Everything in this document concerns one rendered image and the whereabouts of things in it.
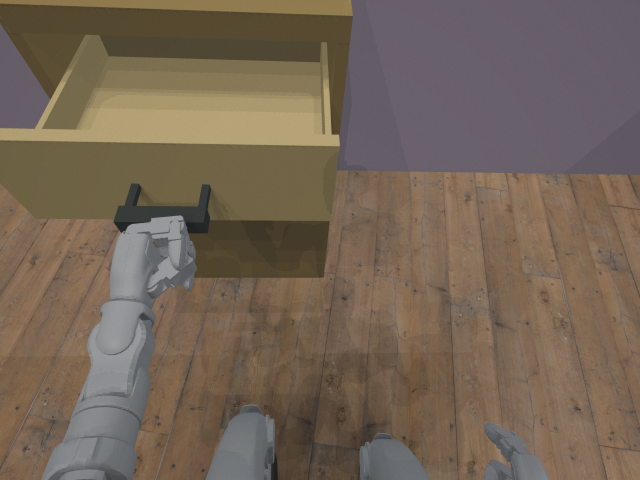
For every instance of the right robot shin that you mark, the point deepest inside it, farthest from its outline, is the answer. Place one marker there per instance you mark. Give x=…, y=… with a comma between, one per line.
x=382, y=436

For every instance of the robot left hand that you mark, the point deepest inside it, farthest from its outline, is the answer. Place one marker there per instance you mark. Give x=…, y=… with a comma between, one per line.
x=135, y=259

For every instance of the drawer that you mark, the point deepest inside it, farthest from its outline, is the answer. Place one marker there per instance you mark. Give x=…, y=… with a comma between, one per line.
x=249, y=117

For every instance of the cabinet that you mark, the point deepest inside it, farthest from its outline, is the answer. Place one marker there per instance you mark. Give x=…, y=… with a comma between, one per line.
x=47, y=34

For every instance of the robot right hand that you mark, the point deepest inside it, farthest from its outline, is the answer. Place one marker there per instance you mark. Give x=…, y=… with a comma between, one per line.
x=524, y=466

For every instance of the handle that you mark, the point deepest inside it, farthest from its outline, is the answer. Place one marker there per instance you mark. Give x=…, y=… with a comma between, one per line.
x=196, y=217

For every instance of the robot left thigh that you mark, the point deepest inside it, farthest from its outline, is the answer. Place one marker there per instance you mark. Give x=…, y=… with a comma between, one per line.
x=247, y=446

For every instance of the left robot forearm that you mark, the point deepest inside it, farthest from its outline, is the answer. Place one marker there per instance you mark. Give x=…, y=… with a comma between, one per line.
x=100, y=440

